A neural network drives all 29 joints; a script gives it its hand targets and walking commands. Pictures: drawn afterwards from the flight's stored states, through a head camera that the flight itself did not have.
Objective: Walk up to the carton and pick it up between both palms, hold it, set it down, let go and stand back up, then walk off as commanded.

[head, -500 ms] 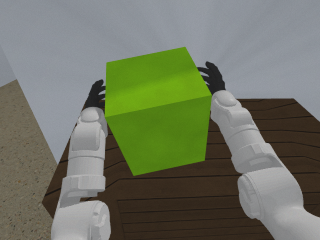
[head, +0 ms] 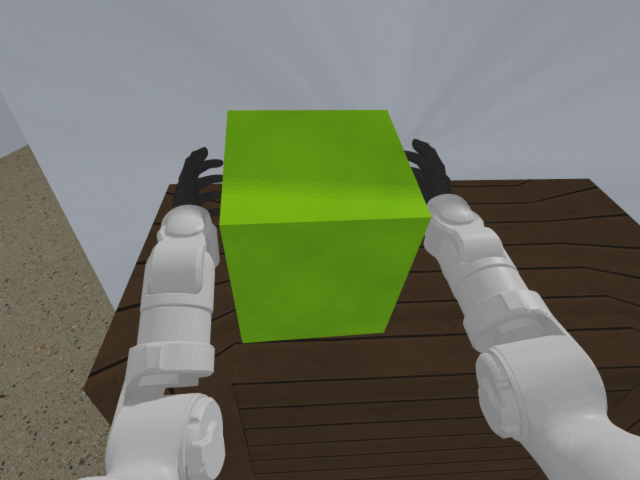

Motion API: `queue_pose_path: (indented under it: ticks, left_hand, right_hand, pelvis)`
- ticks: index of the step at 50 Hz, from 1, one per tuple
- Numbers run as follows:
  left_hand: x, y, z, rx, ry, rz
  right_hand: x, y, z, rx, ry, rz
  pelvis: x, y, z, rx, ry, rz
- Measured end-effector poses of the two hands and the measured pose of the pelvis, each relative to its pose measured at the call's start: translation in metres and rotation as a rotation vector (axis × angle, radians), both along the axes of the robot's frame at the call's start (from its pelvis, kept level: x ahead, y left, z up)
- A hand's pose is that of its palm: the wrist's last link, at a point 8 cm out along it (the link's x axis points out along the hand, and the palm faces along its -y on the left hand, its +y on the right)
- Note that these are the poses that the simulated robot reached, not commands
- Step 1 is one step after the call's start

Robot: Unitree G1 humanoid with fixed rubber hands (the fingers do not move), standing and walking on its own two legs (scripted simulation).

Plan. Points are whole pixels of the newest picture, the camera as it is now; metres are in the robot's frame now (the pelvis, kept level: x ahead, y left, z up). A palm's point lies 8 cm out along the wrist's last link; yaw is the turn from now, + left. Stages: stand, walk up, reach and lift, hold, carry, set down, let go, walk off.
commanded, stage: set down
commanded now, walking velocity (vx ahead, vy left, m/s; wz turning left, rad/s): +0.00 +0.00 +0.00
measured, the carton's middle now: (312, 230) +0.42 +0.03 +0.14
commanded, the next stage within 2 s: none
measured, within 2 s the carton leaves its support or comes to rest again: rests again in 2.00 s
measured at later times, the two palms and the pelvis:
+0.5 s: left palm (208, 238) +0.39 +0.16 +0.15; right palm (431, 210) +0.43 -0.14 +0.17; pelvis +0.02 +0.00 +0.00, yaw +0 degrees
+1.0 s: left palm (218, 248) +0.38 +0.15 +0.13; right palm (433, 228) +0.43 -0.15 +0.14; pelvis +0.01 -0.02 +0.00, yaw +0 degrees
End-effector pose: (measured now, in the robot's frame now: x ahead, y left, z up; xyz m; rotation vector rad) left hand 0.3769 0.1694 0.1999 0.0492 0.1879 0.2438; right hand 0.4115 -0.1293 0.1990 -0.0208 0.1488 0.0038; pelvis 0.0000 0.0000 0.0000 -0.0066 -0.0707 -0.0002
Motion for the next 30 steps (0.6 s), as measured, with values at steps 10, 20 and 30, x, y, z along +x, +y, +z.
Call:
queue_pose_path:
  ticks: [10, 20, 30]
  left_hand:
    - [0.015, -0.005, -0.03, -0.015, 0.046, 0.008]
    - [0.014, -0.01, -0.055, -0.031, 0.074, 0.022]
    - [0.004, -0.011, -0.046, -0.025, 0.042, 0.023]
  right_hand:
    - [0.021, -0.003, -0.015, 0.004, 0.037, 0.001]
    - [0.024, -0.007, -0.036, -0.004, 0.059, 0.011]
    - [0.013, -0.009, -0.027, -0.003, 0.025, 0.012]
  pelvis:
    - [0.015, -0.002, 0.001, 0.003, 0.032, 0.001]
    - [0.025, -0.003, 0.001, -0.002, 0.047, -0.002]
    - [0.018, -0.004, 0.0, -0.005, 0.036, -0.004]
